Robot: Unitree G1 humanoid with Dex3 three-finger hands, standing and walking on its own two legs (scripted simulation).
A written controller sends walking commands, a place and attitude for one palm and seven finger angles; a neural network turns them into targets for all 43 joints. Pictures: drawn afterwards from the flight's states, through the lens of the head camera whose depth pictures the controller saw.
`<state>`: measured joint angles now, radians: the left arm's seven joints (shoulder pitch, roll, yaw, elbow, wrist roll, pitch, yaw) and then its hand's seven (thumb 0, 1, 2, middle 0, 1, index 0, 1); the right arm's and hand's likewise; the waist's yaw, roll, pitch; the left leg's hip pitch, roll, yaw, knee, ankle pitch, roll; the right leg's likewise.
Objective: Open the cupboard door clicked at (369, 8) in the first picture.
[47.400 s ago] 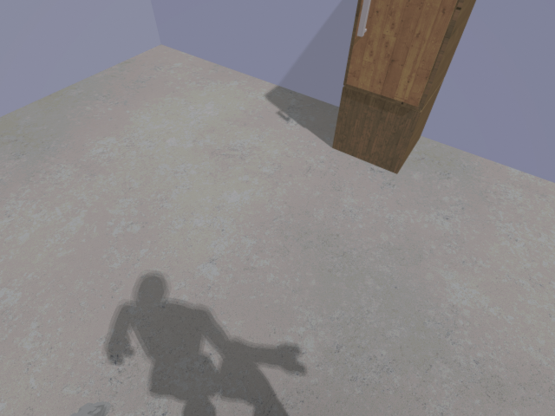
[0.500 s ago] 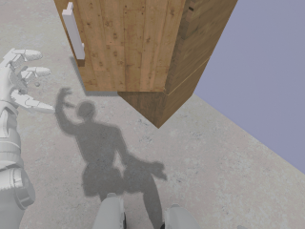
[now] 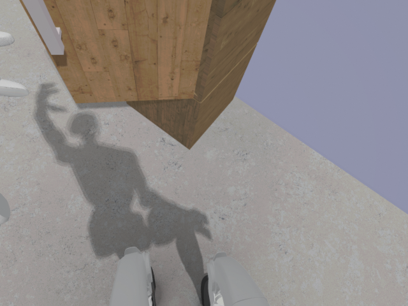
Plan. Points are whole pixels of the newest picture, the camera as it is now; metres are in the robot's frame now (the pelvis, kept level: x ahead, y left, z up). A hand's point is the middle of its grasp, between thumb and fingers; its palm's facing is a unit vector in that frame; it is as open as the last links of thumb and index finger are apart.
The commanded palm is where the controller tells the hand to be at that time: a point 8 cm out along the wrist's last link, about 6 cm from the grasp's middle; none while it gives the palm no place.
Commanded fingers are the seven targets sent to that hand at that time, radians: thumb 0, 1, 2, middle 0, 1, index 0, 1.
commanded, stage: move the hooked fingers beside the handle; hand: left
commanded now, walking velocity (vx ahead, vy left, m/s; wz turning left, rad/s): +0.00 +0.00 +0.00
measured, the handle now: (42, 9) +0.64 +0.25 +0.09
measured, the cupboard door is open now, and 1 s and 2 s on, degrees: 45 45 45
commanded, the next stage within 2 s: slide the fingers in behind the handle in 1.04 s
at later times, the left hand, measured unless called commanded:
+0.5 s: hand out of the picture +0.58 +0.31 +0.09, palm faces +0.07 -1.00 -0.01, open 14.0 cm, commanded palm +0.58 +0.32 +0.08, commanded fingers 0.00 -0.50 0.30 -0.30 -1.20 -0.30 -1.20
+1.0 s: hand out of the picture +0.58 +0.31 +0.08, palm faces +0.08 -1.00 +0.00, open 14.0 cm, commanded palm +0.59 +0.33 +0.08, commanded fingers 0.00 -0.50 0.30 -0.30 -1.20 -0.30 -1.20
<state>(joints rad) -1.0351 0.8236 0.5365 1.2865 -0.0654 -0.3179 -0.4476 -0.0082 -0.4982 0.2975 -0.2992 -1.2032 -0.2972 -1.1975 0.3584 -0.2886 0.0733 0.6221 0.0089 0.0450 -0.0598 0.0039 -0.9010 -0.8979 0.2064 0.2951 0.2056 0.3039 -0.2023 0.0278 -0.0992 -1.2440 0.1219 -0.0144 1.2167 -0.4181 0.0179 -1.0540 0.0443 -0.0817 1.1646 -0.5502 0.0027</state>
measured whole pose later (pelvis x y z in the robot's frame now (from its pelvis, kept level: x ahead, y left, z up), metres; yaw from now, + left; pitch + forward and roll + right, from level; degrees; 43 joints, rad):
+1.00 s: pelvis +0.01 +0.02 -0.01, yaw -2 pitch +30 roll -9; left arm -1.23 0.95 0.52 1.33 0.02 -0.24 -0.42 -0.01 -0.50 0.30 -0.30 -1.20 -0.30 -1.20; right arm 0.37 -0.28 0.11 0.59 -0.02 0.08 -0.04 0.00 -0.90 -0.90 0.21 0.30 0.21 0.30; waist -0.28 0.04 -0.08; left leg -1.37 0.12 -0.04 1.27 -0.45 0.04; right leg -1.15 0.05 -0.10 1.17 -0.56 0.03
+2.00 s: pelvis +0.01 +0.01 -0.01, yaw -1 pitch +29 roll -8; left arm -1.19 0.80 0.49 1.27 0.00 -0.25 -0.31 -0.01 -0.50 0.30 -0.30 -1.20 -0.30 -1.20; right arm 0.40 -0.26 0.09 0.63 -0.03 0.06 -0.01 0.00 -0.90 -0.90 0.21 0.30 0.21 0.30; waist -0.26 0.05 -0.09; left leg -1.33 0.12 -0.04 1.25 -0.44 0.02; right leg -1.12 0.05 -0.09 1.17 -0.56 0.01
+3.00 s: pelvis +0.02 +0.00 +0.00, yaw -1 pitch +29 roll -7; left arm -1.17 0.74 0.48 1.27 0.00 -0.28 -0.26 -0.01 -0.39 0.34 -0.31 -1.21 -0.30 -1.21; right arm 0.40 -0.25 0.07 0.65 -0.03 0.06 0.01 0.00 -0.90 -0.90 0.21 0.29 0.20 0.30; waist -0.25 0.05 -0.10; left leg -1.31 0.12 -0.03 1.24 -0.45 0.02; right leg -1.11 0.05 -0.08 1.17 -0.57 0.01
